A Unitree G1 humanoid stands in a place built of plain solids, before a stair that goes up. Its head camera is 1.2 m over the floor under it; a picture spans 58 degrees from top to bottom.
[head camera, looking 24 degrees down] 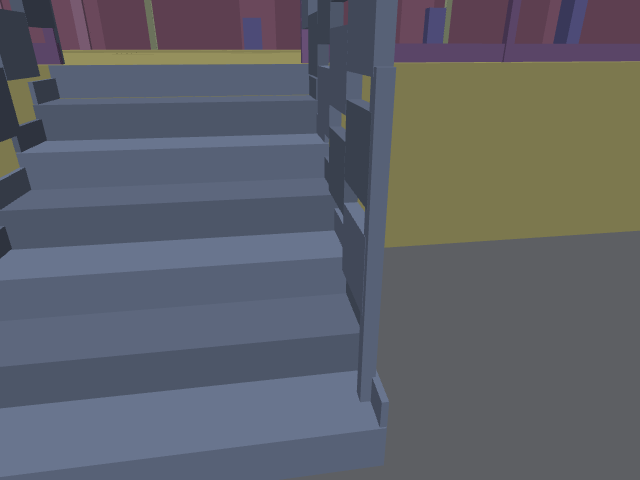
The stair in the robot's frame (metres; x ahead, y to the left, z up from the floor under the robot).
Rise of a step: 0.16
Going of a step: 0.26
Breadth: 1.32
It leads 9 degrees to the left of straight ahead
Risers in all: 7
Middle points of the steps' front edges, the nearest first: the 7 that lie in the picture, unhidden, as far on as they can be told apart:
0.85 0.45 0.16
1.11 0.49 0.32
1.37 0.53 0.48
1.62 0.57 0.64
1.88 0.61 0.80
2.14 0.65 0.96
2.39 0.69 1.12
